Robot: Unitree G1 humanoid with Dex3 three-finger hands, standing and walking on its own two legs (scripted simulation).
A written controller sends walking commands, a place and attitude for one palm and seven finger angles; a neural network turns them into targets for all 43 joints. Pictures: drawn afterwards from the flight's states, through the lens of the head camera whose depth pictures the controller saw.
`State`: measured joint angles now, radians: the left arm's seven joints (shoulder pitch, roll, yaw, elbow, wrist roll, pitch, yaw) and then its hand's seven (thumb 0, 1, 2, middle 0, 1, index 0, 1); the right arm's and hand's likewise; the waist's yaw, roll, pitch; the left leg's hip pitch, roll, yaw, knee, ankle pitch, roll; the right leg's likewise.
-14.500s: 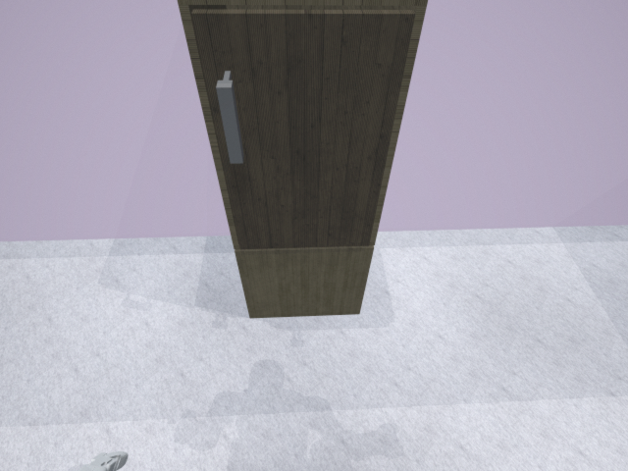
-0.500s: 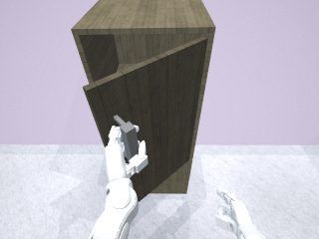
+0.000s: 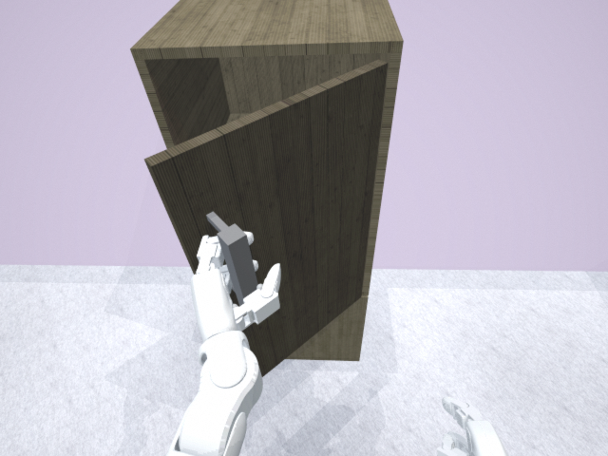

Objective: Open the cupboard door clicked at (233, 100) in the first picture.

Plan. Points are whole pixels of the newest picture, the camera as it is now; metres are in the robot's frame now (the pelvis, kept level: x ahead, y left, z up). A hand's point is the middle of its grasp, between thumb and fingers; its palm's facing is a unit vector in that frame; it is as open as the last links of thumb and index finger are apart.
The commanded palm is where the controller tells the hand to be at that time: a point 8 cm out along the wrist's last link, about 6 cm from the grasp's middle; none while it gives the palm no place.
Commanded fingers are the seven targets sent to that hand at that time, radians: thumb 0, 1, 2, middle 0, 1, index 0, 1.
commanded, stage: open thumb and fingers to let go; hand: left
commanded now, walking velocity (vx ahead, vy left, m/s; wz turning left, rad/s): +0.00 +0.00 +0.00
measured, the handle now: (234, 265) +0.34 +0.12 +0.10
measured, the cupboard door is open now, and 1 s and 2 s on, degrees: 43 48 47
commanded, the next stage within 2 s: slide the hand sideways off the handle in 0.54 s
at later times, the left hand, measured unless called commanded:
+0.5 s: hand (254, 288) +0.30 +0.08 +0.10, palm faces +0.30 -0.95 -0.02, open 15.0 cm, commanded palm +0.25 +0.11 +0.10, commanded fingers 0.00 -0.50 0.30 -0.15 -0.30 -0.15 -0.30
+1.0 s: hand (261, 324) +0.25 +0.06 +0.11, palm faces -0.10 -0.99 +0.05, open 16.3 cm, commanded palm +0.21 +0.13 +0.10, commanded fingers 0.00 -0.50 0.30 -0.15 -0.30 -0.15 -0.30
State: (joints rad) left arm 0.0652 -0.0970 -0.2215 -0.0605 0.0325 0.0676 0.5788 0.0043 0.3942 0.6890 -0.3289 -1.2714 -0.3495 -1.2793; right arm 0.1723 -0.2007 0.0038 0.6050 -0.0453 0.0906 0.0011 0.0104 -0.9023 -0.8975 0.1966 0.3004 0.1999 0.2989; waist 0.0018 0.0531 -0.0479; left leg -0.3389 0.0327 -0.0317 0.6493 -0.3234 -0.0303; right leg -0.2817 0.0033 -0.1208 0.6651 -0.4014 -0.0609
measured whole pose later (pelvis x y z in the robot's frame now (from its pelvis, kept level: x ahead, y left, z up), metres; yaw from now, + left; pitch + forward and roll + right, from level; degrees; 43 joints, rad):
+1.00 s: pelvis -0.02 +0.04 +0.00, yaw -3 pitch -1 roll +0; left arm 0.10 -0.02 -0.28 -0.06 -0.04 -0.04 0.20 -0.02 -0.51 0.30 -0.16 -0.32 -0.15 -0.32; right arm 0.22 -0.19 0.04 0.53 0.00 0.04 0.01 0.01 -0.90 -0.90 0.20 0.30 0.20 0.30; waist 0.00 0.04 -0.03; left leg -0.36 0.01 0.03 0.69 -0.32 0.01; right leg -0.32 -0.02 -0.05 0.69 -0.36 -0.01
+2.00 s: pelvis -0.01 +0.03 -0.02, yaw -1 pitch +4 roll -1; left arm 0.61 0.13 -0.09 -0.45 -0.15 -0.17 -0.07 -0.02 -0.51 0.30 -0.15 -0.30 -0.15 -0.30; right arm 0.28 -0.23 0.03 0.45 0.02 -0.14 -0.03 0.01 -0.90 -0.90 0.20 0.30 0.20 0.30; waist 0.03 0.06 -0.07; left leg -0.49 0.02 -0.01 0.84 -0.41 -0.01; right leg -0.43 -0.01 -0.09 0.82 -0.46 -0.02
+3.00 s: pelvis +0.01 +0.06 +0.02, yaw -3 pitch -4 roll -1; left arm 0.52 0.32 0.24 -0.45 -0.05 -0.07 0.11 0.00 0.35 0.67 -0.19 -0.31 -0.19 -0.30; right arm 0.20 -0.21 0.04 0.61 -0.01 -0.10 -0.07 0.01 -0.90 -0.90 0.20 0.30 0.20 0.30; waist 0.07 0.05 0.02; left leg -0.12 -0.01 0.04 0.44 -0.25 0.03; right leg -0.07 -0.03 -0.04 0.40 -0.27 0.02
